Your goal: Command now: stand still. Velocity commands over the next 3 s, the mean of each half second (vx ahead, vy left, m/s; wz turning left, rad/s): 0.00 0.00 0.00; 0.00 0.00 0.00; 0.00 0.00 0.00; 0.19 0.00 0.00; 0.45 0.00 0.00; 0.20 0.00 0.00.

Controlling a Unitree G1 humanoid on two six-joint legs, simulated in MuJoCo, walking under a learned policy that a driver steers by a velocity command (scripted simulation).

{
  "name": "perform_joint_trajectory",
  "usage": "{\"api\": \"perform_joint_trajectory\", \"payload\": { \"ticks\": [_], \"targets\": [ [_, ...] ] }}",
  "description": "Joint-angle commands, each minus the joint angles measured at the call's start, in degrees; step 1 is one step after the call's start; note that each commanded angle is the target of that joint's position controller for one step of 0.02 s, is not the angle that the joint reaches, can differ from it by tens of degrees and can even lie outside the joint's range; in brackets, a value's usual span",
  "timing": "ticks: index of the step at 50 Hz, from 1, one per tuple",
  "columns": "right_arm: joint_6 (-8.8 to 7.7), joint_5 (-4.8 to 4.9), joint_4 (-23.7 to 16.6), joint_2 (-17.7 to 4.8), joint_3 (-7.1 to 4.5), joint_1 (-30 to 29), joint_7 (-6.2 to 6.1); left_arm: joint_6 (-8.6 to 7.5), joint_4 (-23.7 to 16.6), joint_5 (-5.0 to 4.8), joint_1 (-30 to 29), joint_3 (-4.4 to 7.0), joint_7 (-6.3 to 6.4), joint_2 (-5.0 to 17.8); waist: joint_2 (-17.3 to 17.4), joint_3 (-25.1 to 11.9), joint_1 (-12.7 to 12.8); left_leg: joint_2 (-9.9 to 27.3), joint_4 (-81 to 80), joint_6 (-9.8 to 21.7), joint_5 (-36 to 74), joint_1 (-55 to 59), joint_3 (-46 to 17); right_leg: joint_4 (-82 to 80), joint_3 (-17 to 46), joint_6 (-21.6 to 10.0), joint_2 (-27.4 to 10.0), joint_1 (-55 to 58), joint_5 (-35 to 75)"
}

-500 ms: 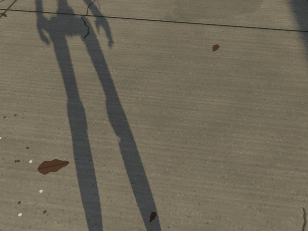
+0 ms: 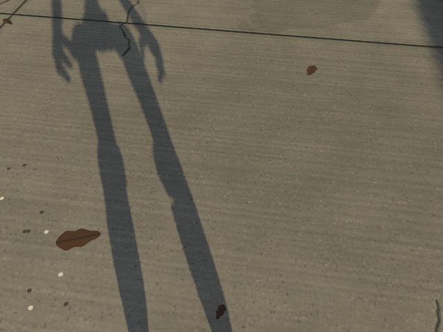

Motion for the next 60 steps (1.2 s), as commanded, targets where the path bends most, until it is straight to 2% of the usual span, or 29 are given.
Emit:
{"api": "perform_joint_trajectory", "payload": {
  "ticks": [1,12,23,60],
  "targets": [
    [-0.46,0.0,-1.3,-5.89,-0.89,0.56,-0.27,-0.53,-0.43,-0.01,1.47,0.88,0.21,5.52,0.11,-0.49,0.04,1.74,-6.14,1.19,5.64,-0.65,-1.89,-4.72,0.07,-1.05,-0.53,-1.2,8.29],
    [-0.54,0.08,-0.18,-4.89,-0.58,3.42,-0.47,-0.65,3.82,-0.1,3.34,0.09,0.24,4.35,0.12,0.27,0.18,1.46,-6.93,1.3,4.43,-1.0,-1.81,-5.51,-0.36,-0.97,-0.33,-2.19,6.47],
    [-0.62,0.15,0.2,-3.9,-0.3,6.21,-0.56,-0.65,6.12,-0.23,4.99,-0.48,0.22,3.45,0.02,0.59,0.34,1.25,-6.94,1.35,5.29,-0.99,-1.65,-5.77,-0.54,-1.02,-0.26,-2.76,6.39],
    [-0.88,0.34,0.02,-1.97,-0.24,11.51,-0.88,-0.56,7.46,-0.45,8.14,-0.93,0.31,2.02,0.04,1.38,0.58,1.05,-6.37,1.25,7.04,-1.04,-1.35,-5.6,-0.78,-1.15,-0.09,-3.32,6.94]
  ]
}}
